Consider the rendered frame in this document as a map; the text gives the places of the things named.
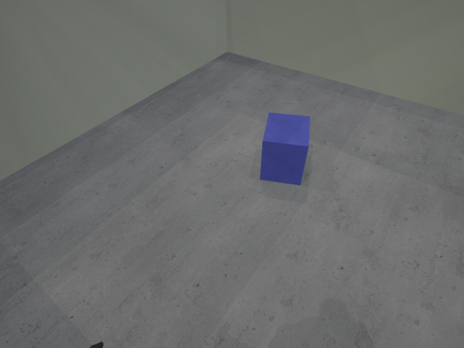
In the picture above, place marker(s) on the carton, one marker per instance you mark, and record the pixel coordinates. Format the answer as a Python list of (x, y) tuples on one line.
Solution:
[(284, 148)]

